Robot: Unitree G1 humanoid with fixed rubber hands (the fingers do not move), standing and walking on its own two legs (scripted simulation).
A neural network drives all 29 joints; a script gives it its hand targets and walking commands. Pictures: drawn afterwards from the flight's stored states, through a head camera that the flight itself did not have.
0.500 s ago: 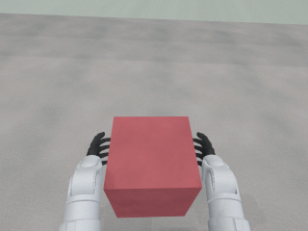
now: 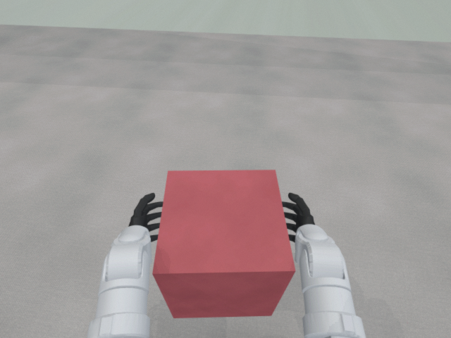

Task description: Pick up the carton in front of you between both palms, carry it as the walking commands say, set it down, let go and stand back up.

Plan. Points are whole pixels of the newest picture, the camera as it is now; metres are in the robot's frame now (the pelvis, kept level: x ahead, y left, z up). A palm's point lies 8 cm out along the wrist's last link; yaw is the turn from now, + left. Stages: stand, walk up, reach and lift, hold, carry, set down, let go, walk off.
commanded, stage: hold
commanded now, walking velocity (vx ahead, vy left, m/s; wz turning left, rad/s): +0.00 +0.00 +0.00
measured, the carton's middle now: (222, 247) +0.30 +0.00 -0.03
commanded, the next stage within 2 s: set down in 0.26 s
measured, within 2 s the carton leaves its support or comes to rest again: neither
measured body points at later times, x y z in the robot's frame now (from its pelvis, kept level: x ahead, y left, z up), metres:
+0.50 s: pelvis -0.01 -0.01 -0.01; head -0.04 -0.03 +0.44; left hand +0.32 +0.15 +0.04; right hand +0.32 -0.16 +0.04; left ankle +0.01 +0.11 -0.74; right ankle +0.06 -0.11 -0.74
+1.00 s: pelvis -0.03 +0.00 -0.09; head +0.18 -0.01 +0.31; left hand +0.38 +0.13 -0.17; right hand +0.37 -0.17 -0.17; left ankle +0.01 +0.11 -0.74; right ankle +0.06 -0.11 -0.74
